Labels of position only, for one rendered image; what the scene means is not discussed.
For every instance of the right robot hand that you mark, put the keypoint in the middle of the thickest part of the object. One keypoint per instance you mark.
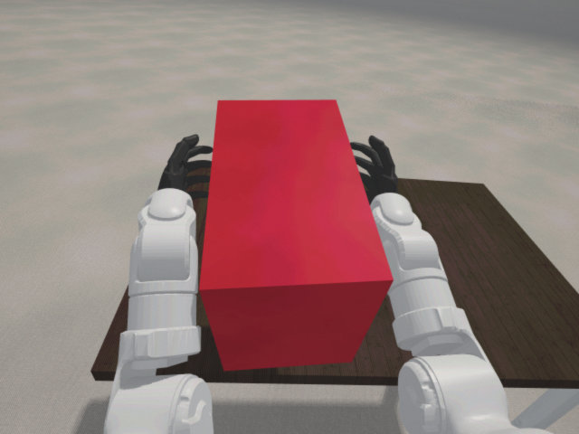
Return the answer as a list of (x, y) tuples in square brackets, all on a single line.
[(382, 178)]

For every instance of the carton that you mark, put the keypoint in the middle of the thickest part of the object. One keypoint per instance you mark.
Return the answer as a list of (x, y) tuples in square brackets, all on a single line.
[(293, 268)]

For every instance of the left robot hand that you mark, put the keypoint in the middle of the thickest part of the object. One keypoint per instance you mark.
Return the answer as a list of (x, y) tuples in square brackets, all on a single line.
[(175, 173)]

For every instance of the table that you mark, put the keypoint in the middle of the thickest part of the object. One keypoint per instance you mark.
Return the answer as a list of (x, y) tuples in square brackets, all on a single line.
[(521, 309)]

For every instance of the robot right forearm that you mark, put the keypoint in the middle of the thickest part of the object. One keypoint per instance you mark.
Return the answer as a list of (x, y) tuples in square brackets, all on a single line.
[(427, 321)]

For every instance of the right robot upper arm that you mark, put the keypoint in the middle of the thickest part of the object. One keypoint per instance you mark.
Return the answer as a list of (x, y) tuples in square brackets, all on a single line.
[(453, 394)]

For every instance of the robot left forearm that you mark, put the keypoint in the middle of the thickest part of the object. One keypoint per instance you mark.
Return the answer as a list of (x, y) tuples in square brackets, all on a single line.
[(162, 286)]

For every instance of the left robot upper arm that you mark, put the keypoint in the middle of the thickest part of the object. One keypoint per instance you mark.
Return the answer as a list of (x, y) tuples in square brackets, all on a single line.
[(162, 404)]

